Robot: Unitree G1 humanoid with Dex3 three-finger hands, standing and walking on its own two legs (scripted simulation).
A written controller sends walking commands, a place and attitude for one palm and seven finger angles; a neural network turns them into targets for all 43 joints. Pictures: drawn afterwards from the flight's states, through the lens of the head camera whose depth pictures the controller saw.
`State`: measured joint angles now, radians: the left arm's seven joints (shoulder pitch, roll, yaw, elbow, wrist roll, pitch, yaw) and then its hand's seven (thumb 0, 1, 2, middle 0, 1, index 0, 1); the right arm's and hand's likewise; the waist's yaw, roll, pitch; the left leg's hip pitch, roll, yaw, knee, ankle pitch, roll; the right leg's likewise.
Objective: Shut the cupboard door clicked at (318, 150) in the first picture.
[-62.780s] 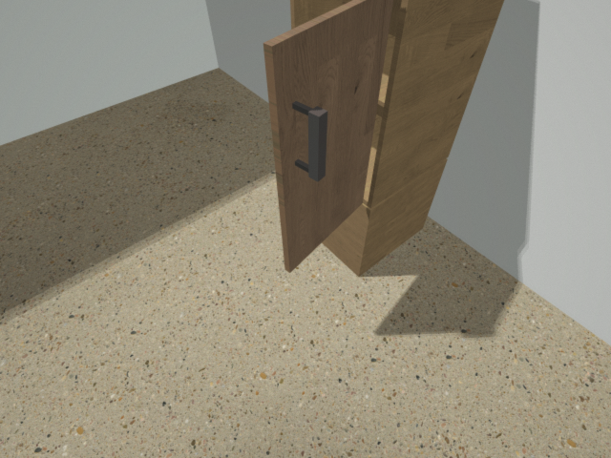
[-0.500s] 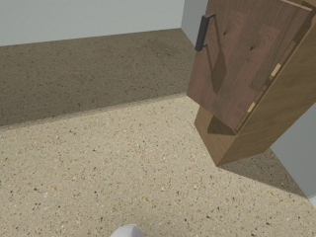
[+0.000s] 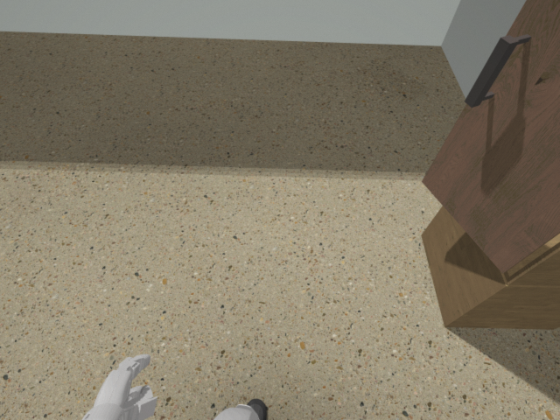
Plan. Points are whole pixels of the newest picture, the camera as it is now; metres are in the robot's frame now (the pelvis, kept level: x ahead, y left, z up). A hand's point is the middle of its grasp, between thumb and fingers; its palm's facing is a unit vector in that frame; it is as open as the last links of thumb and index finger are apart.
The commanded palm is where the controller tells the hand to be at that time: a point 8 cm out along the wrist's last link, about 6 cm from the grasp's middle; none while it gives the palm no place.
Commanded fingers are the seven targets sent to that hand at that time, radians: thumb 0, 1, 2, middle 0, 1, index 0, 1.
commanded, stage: walk to a spot facing it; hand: left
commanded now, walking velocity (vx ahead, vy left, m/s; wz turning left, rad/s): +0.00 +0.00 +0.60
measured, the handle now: (497, 71) +0.73 -0.44 +0.07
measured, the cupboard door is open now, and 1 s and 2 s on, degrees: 25 25 25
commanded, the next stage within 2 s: turn to face it in 1.18 s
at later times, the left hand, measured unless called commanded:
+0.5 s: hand out of the picture +0.00 +0.23 -0.18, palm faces +0.33 -0.91 -0.25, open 7.4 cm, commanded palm none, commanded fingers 0.00 0.90 0.90 -0.20 -0.30 -0.20 -0.30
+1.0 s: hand out of the picture +0.10 +0.20 -0.16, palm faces +0.62 -0.76 -0.21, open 7.4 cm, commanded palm none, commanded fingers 0.00 0.90 0.90 -0.20 -0.30 -0.20 -0.30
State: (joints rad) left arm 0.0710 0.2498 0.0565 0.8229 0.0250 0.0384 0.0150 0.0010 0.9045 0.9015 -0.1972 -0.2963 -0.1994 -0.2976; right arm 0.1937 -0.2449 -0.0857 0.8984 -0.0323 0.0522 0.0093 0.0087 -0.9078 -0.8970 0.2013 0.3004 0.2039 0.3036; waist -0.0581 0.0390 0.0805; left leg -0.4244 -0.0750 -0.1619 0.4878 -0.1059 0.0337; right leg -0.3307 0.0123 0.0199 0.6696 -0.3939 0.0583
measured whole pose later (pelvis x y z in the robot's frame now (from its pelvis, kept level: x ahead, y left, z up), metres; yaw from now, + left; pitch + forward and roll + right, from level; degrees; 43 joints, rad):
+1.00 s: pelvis +0.18 +0.03 +0.01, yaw +40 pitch +1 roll +0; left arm 0.28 0.17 0.05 0.94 0.03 -0.05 0.01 0.00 0.91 0.90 -0.20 -0.30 -0.20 -0.30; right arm 0.22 -0.23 -0.08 0.95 -0.03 0.04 0.05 0.01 -0.91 -0.90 0.20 0.30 0.20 0.30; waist -0.04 -0.01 0.07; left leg -0.60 0.05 0.04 1.06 -0.28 -0.01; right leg -0.12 -0.10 -0.25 0.40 -0.28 0.02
